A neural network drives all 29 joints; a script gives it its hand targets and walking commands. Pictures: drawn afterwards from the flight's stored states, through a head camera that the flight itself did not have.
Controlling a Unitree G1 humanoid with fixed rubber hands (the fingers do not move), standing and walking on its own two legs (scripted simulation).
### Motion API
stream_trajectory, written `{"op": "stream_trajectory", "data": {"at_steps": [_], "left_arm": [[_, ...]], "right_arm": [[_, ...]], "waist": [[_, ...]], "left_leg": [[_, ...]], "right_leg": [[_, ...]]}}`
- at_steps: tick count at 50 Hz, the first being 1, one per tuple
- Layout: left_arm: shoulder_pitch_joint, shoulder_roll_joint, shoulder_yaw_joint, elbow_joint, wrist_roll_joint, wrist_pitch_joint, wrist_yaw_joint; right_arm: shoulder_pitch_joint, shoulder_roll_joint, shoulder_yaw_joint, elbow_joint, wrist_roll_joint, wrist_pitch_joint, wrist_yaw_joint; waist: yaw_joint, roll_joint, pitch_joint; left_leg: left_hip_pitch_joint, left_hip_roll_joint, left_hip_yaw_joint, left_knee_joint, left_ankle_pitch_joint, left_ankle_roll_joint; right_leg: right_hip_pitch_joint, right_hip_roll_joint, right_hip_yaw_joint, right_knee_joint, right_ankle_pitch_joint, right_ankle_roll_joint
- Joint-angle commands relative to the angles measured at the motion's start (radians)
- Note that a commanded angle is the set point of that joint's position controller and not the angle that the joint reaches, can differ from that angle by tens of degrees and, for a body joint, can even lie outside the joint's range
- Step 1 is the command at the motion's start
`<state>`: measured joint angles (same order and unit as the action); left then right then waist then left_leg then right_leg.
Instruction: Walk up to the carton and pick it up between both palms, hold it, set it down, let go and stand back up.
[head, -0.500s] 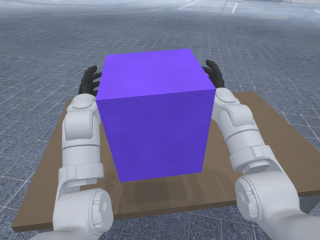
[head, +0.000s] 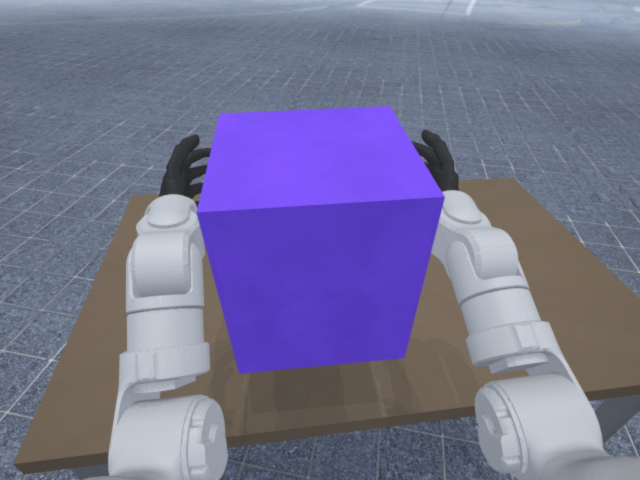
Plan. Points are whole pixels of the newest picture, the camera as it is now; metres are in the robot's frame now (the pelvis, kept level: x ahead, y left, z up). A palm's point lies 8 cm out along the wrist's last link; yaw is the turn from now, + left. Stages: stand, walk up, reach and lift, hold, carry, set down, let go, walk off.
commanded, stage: hold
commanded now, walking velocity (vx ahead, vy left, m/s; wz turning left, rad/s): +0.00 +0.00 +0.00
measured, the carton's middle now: (314, 239) +0.35 +0.00 +0.17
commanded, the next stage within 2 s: none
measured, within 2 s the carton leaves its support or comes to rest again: neither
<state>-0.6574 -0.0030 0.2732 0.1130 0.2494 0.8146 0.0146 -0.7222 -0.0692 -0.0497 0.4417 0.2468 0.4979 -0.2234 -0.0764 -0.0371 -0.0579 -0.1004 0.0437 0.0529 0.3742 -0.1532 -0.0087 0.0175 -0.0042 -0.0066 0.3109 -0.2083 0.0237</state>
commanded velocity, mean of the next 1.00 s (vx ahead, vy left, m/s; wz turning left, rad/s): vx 0.00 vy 0.00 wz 0.00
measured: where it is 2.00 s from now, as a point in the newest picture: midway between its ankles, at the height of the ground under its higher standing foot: outside the picture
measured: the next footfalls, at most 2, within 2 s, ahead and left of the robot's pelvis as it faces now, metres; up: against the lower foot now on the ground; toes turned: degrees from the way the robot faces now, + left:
none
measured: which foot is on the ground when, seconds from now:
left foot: down 0.00-1.00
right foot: down 0.00-1.00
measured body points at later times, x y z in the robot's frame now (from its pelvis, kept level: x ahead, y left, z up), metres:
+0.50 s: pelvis -0.03 +0.01 +0.00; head -0.11 +0.03 +0.44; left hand +0.35 +0.17 +0.24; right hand +0.35 -0.13 +0.25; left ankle +0.04 +0.12 -0.75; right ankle -0.02 -0.13 -0.75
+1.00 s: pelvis +0.00 +0.00 +0.00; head -0.06 +0.02 +0.44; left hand +0.38 +0.16 +0.24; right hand +0.38 -0.15 +0.23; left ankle +0.04 +0.12 -0.75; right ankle -0.02 -0.13 -0.75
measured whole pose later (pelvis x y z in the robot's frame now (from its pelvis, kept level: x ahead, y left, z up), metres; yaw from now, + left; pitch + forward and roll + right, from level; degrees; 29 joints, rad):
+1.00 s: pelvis +0.00 +0.00 +0.00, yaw +0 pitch -6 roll -1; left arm -0.70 0.01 0.27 0.17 0.25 0.78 0.02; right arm -0.76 -0.08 -0.05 0.49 0.25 0.46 -0.22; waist -0.08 -0.04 -0.06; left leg -0.10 0.04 0.05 0.37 -0.16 -0.01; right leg 0.02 0.00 -0.01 0.31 -0.21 0.02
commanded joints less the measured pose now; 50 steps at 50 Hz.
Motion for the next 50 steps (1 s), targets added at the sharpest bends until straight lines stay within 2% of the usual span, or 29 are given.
{"op": "stream_trajectory", "data": {"at_steps": [1,5,6,10,11,12,17,18,21,23,25,26,27,28,30,31,32,36,38,39,41,43,45,46,50], "left_arm": [[-0.741,-0.528,-0.519,-0.225,-0.174,-0.037,-0.164],[-0.787,-0.523,-0.487,-0.137,-0.157,-0.046,-0.163],[-0.798,-0.533,-0.484,-0.140,-0.162,-0.052,-0.163],[-0.828,-0.530,-0.433,-0.021,-0.129,-0.057,-0.170],[-0.842,-0.519,-0.401,0.030,-0.110,-0.061,-0.175],[-0.852,-0.516,-0.387,0.050,-0.103,-0.065,-0.179],[-0.885,-0.528,-0.393,0.135,-0.102,-0.088,-0.191],[-0.881,-0.534,-0.395,0.153,-0.106,-0.092,-0.191],[-0.934,-0.543,-0.400,0.147,-0.126,-0.119,-0.182],[-0.924,-0.557,-0.415,0.149,-0.140,-0.132,-0.173],[-0.947,-0.565,-0.427,0.126,-0.154,-0.143,-0.161],[-0.962,-0.573,-0.443,0.114,-0.161,-0.149,-0.154],[-0.951,-0.571,-0.444,0.117,-0.164,-0.150,-0.149],[-0.937,-0.584,-0.453,0.115,-0.174,-0.148,-0.145],[-0.925,-0.567,-0.445,0.110,-0.165,-0.145,-0.142],[-0.917,-0.576,-0.456,0.091,-0.168,-0.142,-0.140],[-0.909,-0.570,-0.454,0.101,-0.169,-0.138,-0.140],[-0.857,-0.569,-0.474,0.042,-0.176,-0.126,-0.135],[-0.829,-0.578,-0.497,0.007,-0.187,-0.119,-0.135],[-0.836,-0.580,-0.526,-0.071,-0.207,-0.123,-0.132],[-0.793,-0.588,-0.553,-0.132,-0.216,-0.115,-0.124],[-0.756,-0.587,-0.553,-0.141,-0.219,-0.101,-0.123],[-0.702,-0.558,-0.530,-0.181,-0.202,-0.082,-0.131],[-0.692,-0.547,-0.515,-0.199,-0.191,-0.074,-0.135],[-0.641,-0.534,-0.501,-0.204,-0.171,-0.038,-0.156]], "right_arm": [[-0.870,0.576,0.433,-0.364,0.186,-0.030,0.074],[-0.882,0.567,0.373,-0.248,0.134,-0.029,0.090],[-0.900,0.586,0.375,-0.268,0.133,-0.037,0.097],[-0.894,0.566,0.299,-0.128,0.071,-0.045,0.126],[-0.892,0.557,0.271,-0.068,0.046,-0.042,0.134],[-0.893,0.561,0.255,-0.044,0.032,-0.049,0.140],[-0.885,0.532,0.171,0.049,-0.010,-0.079,0.156],[-0.892,0.530,0.160,0.046,-0.015,-0.085,0.156],[-0.917,0.553,0.166,0.060,-0.007,-0.101,0.159],[-0.936,0.567,0.186,0.030,0.003,-0.113,0.158],[-0.957,0.590,0.207,0.019,0.021,-0.121,0.159],[-0.961,0.593,0.206,0.019,0.021,-0.124,0.158],[-0.971,0.593,0.214,0.004,0.030,-0.127,0.158],[-0.965,0.588,0.219,0.004,0.031,-0.129,0.155],[-0.949,0.586,0.229,0.022,0.040,-0.123,0.151],[-0.935,0.582,0.232,0.005,0.047,-0.123,0.149],[-0.933,0.588,0.240,0.008,0.051,-0.119,0.147],[-0.928,0.591,0.289,-0.069,0.088,-0.111,0.129],[-0.901,0.576,0.310,-0.107,0.105,-0.101,0.115],[-0.886,0.592,0.336,-0.146,0.130,-0.101,0.109],[-0.877,0.589,0.385,-0.241,0.164,-0.097,0.092],[-0.848,0.572,0.404,-0.257,0.184,-0.078,0.077],[-0.804,0.568,0.437,-0.294,0.199,-0.061,0.069],[-0.802,0.577,0.450,-0.311,0.210,-0.054,0.066],[-0.789,0.549,0.458,-0.364,0.215,-0.031,0.054]], "waist": [[-0.033,0.080,-0.399],[-0.034,0.090,-0.314],[-0.023,0.073,-0.331],[-0.031,0.079,-0.245],[-0.031,0.059,-0.205],[-0.027,0.052,-0.198],[-0.063,0.098,-0.206],[-0.060,0.094,-0.205],[-0.054,0.105,-0.241],[-0.049,0.092,-0.251],[-0.034,0.088,-0.282],[-0.040,0.095,-0.289],[-0.030,0.094,-0.304],[-0.038,0.092,-0.311],[-0.031,0.083,-0.287],[-0.035,0.098,-0.288],[-0.032,0.084,-0.285],[-0.026,0.080,-0.339],[-0.037,0.086,-0.366],[-0.043,0.092,-0.426],[-0.044,0.095,-0.477],[-0.052,0.101,-0.455],[-0.038,0.088,-0.451],[-0.028,0.082,-0.448],[-0.036,0.072,-0.405]], "left_leg": [[0.256,-0.074,-0.031,-0.015,0.325,-0.039],[0.209,-0.069,-0.024,-0.052,0.181,-0.029],[0.202,-0.068,-0.021,-0.055,0.165,-0.021],[0.142,-0.056,-0.013,-0.114,-0.032,-0.004],[0.111,-0.054,-0.009,-0.133,-0.100,0.006],[0.100,-0.052,-0.007,-0.142,-0.122,0.013],[0.041,-0.032,-0.017,-0.173,-0.197,0.009],[0.025,-0.031,-0.023,-0.176,-0.208,0.009],[0.036,-0.032,-0.029,-0.168,-0.189,0.008],[0.043,-0.037,-0.032,-0.161,-0.159,0.007],[0.070,-0.042,-0.031,-0.146,-0.132,0.004],[0.086,-0.044,-0.031,-0.139,-0.112,-0.004],[0.094,-0.046,-0.031,-0.134,-0.103,-0.003],[0.108,-0.046,-0.033,-0.129,-0.088,-0.007],[0.125,-0.052,-0.028,-0.120,-0.046,-0.012],[0.132,-0.050,-0.031,-0.115,-0.029,-0.019],[0.134,-0.055,-0.029,-0.115,-0.033,-0.014],[0.190,-0.063,-0.030,-0.073,0.109,-0.022],[0.214,-0.065,-0.035,-0.050,0.179,-0.035],[0.252,-0.067,-0.037,-0.028,0.261,-0.040],[0.294,-0.067,-0.046,0.007,0.387,-0.054],[0.294,-0.072,-0.054,0.015,0.431,-0.061],[0.296,-0.077,-0.049,0.020,0.457,-0.056],[0.295,-0.080,-0.047,0.018,0.457,-0.052],[0.271,-0.085,-0.039,0.009,0.430,-0.048]], "right_leg": [[0.011,0.085,-0.039,-0.038,0.347,0.027],[-0.053,0.071,-0.041,-0.060,0.185,0.015],[-0.052,0.072,-0.045,-0.060,0.157,0.010],[-0.120,0.059,-0.046,-0.081,-0.024,-0.001],[-0.136,0.056,-0.046,-0.089,-0.084,-0.003],[-0.145,0.052,-0.049,-0.089,-0.105,-0.006],[-0.101,0.064,-0.058,-0.063,-0.093,-0.017],[-0.100,0.066,-0.060,-0.061,-0.092,-0.018],[-0.104,0.065,-0.063,-0.055,-0.073,-0.017],[-0.104,0.070,-0.063,-0.062,-0.060,-0.014],[-0.124,0.065,-0.058,-0.068,-0.059,-0.014],[-0.135,0.067,-0.062,-0.069,-0.057,-0.015],[-0.140,0.066,-0.061,-0.072,-0.058,-0.014],[-0.143,0.071,-0.066,-0.074,-0.054,-0.015],[-0.142,0.068,-0.061,-0.082,-0.038,-0.012],[-0.145,0.072,-0.065,-0.078,-0.025,-0.013],[-0.147,0.072,-0.062,-0.086,-0.035,-0.010],[-0.108,0.080,-0.058,-0.077,0.080,0.000],[-0.080,0.088,-0.056,-0.069,0.144,0.004],[-0.051,0.090,-0.056,-0.056,0.220,0.011],[-0.016,0.098,-0.053,-0.041,0.345,0.018],[-0.003,0.100,-0.047,-0.040,0.396,0.022],[0.028,0.099,-0.041,-0.031,0.453,0.030],[0.037,0.095,-0.038,-0.028,0.475,0.035],[0.051,0.088,-0.031,-0.026,0.506,0.042]]}}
